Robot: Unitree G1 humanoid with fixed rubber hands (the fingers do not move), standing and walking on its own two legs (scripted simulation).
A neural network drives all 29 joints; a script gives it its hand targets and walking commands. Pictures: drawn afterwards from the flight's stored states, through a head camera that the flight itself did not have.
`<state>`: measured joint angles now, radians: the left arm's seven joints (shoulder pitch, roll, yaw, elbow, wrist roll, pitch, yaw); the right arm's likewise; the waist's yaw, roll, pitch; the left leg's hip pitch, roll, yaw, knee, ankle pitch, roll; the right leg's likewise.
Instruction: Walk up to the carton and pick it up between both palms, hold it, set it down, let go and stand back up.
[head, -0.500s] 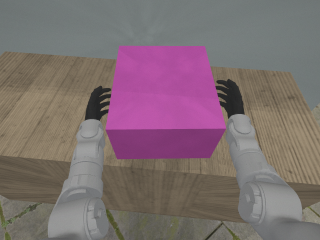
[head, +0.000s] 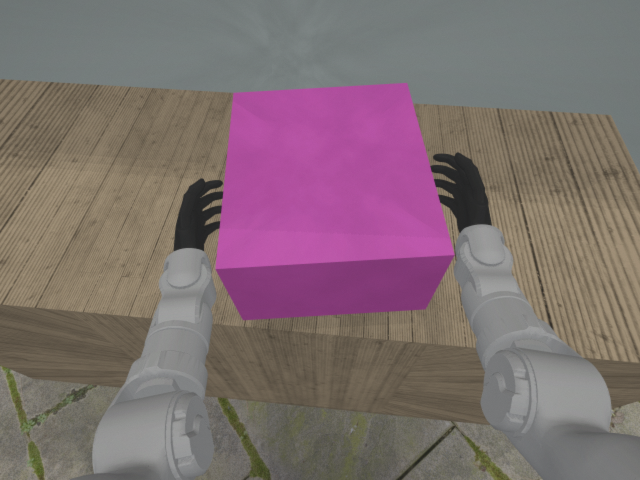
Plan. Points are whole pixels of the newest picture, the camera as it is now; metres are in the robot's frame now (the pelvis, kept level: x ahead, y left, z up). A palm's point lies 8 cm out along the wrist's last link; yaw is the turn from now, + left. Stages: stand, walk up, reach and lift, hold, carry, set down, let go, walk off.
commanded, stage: set down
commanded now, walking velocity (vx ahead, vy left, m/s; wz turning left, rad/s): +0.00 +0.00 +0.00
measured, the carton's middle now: (327, 198) +0.50 +0.04 +0.00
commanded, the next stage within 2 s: none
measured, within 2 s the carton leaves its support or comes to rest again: rests again in 1.20 s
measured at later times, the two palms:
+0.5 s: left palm (201, 255) +0.38 +0.20 +0.01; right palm (463, 223) +0.44 -0.15 +0.03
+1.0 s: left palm (209, 250) +0.41 +0.20 -0.02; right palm (454, 215) +0.47 -0.15 +0.01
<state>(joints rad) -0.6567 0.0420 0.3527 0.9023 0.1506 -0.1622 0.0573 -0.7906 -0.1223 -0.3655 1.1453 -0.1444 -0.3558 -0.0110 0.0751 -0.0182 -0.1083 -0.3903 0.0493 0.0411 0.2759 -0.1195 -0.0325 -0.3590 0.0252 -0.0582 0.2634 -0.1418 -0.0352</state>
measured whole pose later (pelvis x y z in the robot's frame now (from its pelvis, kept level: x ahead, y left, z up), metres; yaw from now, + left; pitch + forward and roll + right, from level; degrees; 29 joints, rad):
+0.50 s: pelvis -0.01 +0.00 -0.01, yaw +0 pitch +20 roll +0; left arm -0.72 0.05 0.38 1.08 0.12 -0.29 0.07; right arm -0.87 -0.14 -0.44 1.25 -0.23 -0.40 0.00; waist 0.09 -0.01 -0.16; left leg -0.55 0.05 0.05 0.30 -0.11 -0.03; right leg -0.53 0.02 -0.06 0.32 -0.15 -0.04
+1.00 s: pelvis +0.00 +0.00 -0.01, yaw +0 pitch +27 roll +0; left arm -0.79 0.07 0.37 1.19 0.08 -0.38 0.11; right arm -0.97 -0.20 -0.45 1.37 -0.24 -0.46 0.01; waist 0.10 0.00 -0.21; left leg -0.71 0.06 0.06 0.37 -0.14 -0.03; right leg -0.69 0.02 -0.07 0.38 -0.17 -0.03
